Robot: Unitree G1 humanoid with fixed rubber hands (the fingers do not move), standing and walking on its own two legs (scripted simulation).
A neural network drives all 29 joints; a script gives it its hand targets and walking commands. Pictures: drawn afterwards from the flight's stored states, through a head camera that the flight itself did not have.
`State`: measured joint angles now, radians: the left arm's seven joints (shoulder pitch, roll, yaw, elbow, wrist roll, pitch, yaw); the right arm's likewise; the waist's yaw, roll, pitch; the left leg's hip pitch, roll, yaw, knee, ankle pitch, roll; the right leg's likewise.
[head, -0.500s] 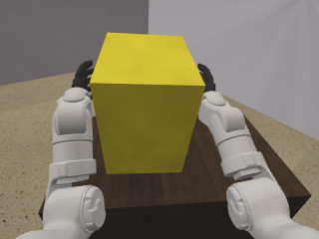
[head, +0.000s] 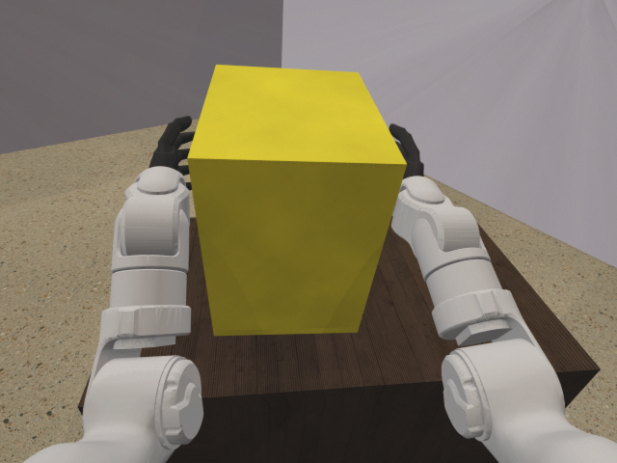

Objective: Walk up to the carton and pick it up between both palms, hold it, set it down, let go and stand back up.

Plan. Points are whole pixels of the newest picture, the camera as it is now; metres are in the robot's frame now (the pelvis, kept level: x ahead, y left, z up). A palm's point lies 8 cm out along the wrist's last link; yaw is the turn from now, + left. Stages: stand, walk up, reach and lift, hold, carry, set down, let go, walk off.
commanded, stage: hold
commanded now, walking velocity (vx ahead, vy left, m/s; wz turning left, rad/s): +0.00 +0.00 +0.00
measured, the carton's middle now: (287, 200) +0.42 +0.00 +0.21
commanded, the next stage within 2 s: none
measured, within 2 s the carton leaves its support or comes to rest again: neither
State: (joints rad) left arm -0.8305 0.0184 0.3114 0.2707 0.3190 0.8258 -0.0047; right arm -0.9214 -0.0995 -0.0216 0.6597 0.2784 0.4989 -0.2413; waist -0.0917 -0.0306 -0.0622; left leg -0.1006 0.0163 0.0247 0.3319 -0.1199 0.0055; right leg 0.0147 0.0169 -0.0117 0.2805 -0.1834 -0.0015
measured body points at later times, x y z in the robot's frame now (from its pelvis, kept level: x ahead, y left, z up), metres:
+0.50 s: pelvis +0.01 -0.02 +0.00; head -0.06 +0.01 +0.44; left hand +0.38 +0.15 +0.24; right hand +0.39 -0.14 +0.25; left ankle +0.05 +0.11 -0.75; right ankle -0.01 -0.12 -0.75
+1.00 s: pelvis +0.00 -0.02 +0.00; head -0.08 +0.03 +0.44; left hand +0.38 +0.17 +0.26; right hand +0.39 -0.12 +0.28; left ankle +0.05 +0.11 -0.75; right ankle -0.01 -0.12 -0.75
